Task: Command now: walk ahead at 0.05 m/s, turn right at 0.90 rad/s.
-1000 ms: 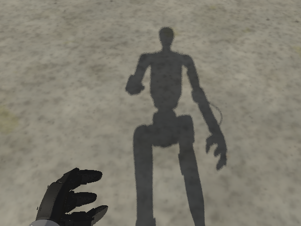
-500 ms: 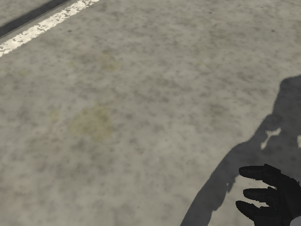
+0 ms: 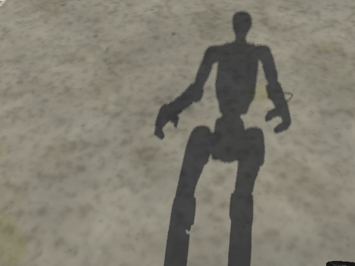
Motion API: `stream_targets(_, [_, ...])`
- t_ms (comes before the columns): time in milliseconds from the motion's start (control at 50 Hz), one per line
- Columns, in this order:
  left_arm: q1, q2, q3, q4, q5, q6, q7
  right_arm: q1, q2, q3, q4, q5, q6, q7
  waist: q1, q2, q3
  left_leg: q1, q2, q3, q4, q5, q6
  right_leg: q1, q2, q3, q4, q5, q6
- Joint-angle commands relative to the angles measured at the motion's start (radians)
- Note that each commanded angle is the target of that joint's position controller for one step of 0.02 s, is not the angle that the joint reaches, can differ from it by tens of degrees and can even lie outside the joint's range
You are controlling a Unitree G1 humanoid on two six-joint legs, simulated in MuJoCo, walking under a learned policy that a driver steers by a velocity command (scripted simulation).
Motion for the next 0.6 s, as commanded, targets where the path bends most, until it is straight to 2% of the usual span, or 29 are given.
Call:
stream_targets(20, [0.010,0.181,0.052,-0.091,-0.030,-0.022,0.018,-0.019,-0.105,-0.027,-0.084,-0.011,-0.009,-0.018,-0.023,-0.073,-0.201,-0.300,-0.017,-0.158,0.087,0.088,0.022,0.372,-0.261,0.504,-0.319,0.143,-0.189])
stream_targets(40, [-0.030,0.160,0.046,-0.109,-0.027,-0.012,0.033,-0.018,-0.110,-0.030,-0.082,-0.016,-0.007,-0.021,-0.044,-0.097,-0.197,-0.240,-0.015,-0.164,0.024,0.132,0.022,0.308,-0.222,0.462,-0.322,0.125,-0.163])
stream_targets(80, [-0.041,0.155,0.047,-0.130,-0.013,0.001,0.053,-0.009,-0.085,-0.026,-0.069,-0.010,-0.008,-0.017,-0.048,-0.106,-0.219,-0.182,-0.055,-0.155,-0.079,0.185,0.007,0.290,-0.173,0.423,-0.309,0.175,-0.138])
stream_targets(120, [-0.017,0.167,0.054,-0.133,-0.017,0.008,0.065,-0.016,-0.059,-0.018,-0.062,-0.004,-0.010,-0.015,-0.037,-0.094,-0.237,-0.163,-0.082,-0.167,-0.188,0.199,-0.013,0.312,-0.161,0.438,-0.292,0.201,-0.136])
stream_targets(160, [-0.020,0.174,0.059,-0.142,-0.021,0.017,0.072,-0.019,-0.053,-0.014,-0.058,0.000,-0.009,-0.013,-0.030,-0.109,-0.238,-0.136,-0.096,-0.180,-0.264,0.221,-0.025,0.301,-0.148,0.464,-0.288,0.136,-0.130])
stream_targets(220, [-0.035,0.172,0.060,-0.156,-0.019,0.030,0.071,-0.020,-0.067,-0.020,-0.054,0.005,-0.009,-0.007,-0.019,-0.154,-0.211,-0.088,-0.110,-0.189,-0.348,0.247,-0.028,0.259,-0.126,0.513,-0.295,0.027,-0.115])
stream_targets(280, [-0.044,0.171,0.061,-0.166,-0.019,0.038,0.063,-0.015,-0.082,-0.027,-0.056,0.007,-0.022,0.002,-0.007,-0.186,-0.195,-0.033,-0.116,-0.197,-0.442,0.238,-0.014,0.254,-0.112,0.573,-0.282,0.006,-0.107])
stream_targets(320, [-0.064,0.171,0.061,-0.176,-0.023,0.042,0.058,0.017,-0.097,-0.035,-0.051,0.009,-0.032,0.009,-0.016,-0.200,-0.192,0.043,-0.115,-0.195,-0.545,0.243,0.004,0.240,-0.096,0.608,-0.260,0.024,-0.095])
stream_targets(340, [-0.082,0.169,0.060,-0.182,-0.029,0.044,0.056,0.052,-0.105,-0.041,-0.042,0.010,-0.036,0.012,-0.035,-0.196,-0.190,0.112,-0.106,-0.185,-0.637,0.294,0.014,0.216,-0.074,0.611,-0.240,0.010,-0.078])
stream_targets(360, [-0.092,0.156,0.054,-0.186,-0.035,0.046,0.054,0.092,-0.122,-0.051,-0.029,0.008,-0.036,0.011,-0.053,-0.169,-0.191,0.214,-0.065,-0.182,-0.748,0.381,0.031,0.162,-0.033,0.587,-0.197,-0.057,-0.048])
stream_targets(380, [-0.025,0.101,0.038,-0.178,-0.033,0.049,0.049,0.104,-0.179,-0.065,-0.035,-0.005,-0.028,0.006,-0.019,-0.015,-0.230,0.352,0.127,-0.329,-0.797,0.373,0.102,0.054,0.051,0.477,-0.025,-0.328,-0.001])
stream_targets(400, [-0.026,0.102,0.038,-0.205,-0.044,0.041,0.045,0.077,-0.224,-0.069,-0.041,-0.038,-0.017,0.001,0.015,0.289,-0.176,0.315,0.290,-0.571,-0.872,0.433,0.246,-0.116,0.180,0.239,0.228,-0.421,0.054])
stream_targets(420, [-0.011,0.189,0.058,-0.183,-0.016,0.025,0.039,0.031,-0.165,-0.055,-0.078,-0.051,-0.023,-0.001,0.016,0.228,-0.147,0.256,0.334,-0.611,-0.862,0.463,0.301,-0.133,0.096,0.245,0.420,-0.377,0.093])
stream_targets(440, [0.001,0.206,0.063,-0.151,-0.011,0.024,0.036,-0.007,-0.120,-0.041,-0.095,-0.036,-0.021,-0.008,0.024,0.145,-0.136,0.224,0.284,-0.506,-0.827,0.482,0.282,-0.104,0.080,0.229,0.498,-0.319,0.109])
stream_targets(460, [0.010,0.173,0.053,-0.122,-0.006,0.029,0.041,-0.016,-0.099,-0.031,-0.100,-0.020,-0.016,-0.011,0.020,0.084,-0.122,0.215,0.218,-0.426,-0.807,0.483,0.252,-0.085,0.081,0.218,0.550,-0.283,0.125])
stream_targets(480, [0.012,0.132,0.038,-0.115,-0.001,0.030,0.044,-0.001,-0.099,-0.025,-0.095,-0.008,-0.013,-0.011,0.005,0.066,-0.113,0.222,0.196,-0.407,-0.801,0.511,0.252,-0.094,0.093,0.219,0.602,-0.262,0.137])
stream_targets(500, [0.007,0.092,0.020,-0.114,-0.003,0.029,0.043,0.017,-0.095,-0.015,-0.088,-0.006,-0.011,-0.011,-0.001,0.056,-0.106,0.215,0.179,-0.383,-0.799,0.565,0.259,-0.078,0.096,0.216,0.598,-0.261,0.144])
stream_targets(520, [-0.008,0.058,0.004,-0.115,-0.003,0.025,0.042,0.026,-0.070,-0.002,-0.080,-0.010,-0.010,-0.007,-0.003,0.060,-0.112,0.211,0.148,-0.347,-0.799,0.568,0.251,-0.035,0.081,0.207,0.518,-0.253,0.150])
stream_targets(540, [-0.016,0.019,-0.014,-0.117,0.007,0.021,0.040,0.023,-0.046,0.010,-0.073,-0.010,-0.009,0.000,0.005,0.086,-0.124,0.226,0.114,-0.317,-0.798,0.538,0.233,0.010,0.039,0.163,0.374,-0.250,0.159])
stream_targets(560, [-0.038,0.000,-0.024,-0.122,0.015,0.016,0.038,0.021,-0.061,0.006,-0.074,-0.001,-0.002,0.006,-0.005,0.134,-0.118,0.228,0.082,-0.299,-0.799,0.530,0.220,0.062,0.012,0.098,0.226,-0.261,0.170])
stream_targets(580, [-0.083,0.007,-0.022,-0.132,0.012,0.011,0.040,0.052,-0.118,-0.015,-0.075,0.007,0.009,0.008,-0.037,0.184,-0.099,0.232,0.069,-0.320,-0.792,0.540,0.222,0.096,0.022,0.059,0.125,-0.291,0.176])
stream_targets(600, [-0.103,0.036,-0.010,-0.132,-0.003,0.008,0.044,0.099,-0.178,-0.036,-0.071,0.009,0.018,0.008,-0.064,0.210,-0.094,0.262,0.083,-0.364,-0.778,0.559,0.234,0.102,0.044,0.047,0.067,-0.311,0.180])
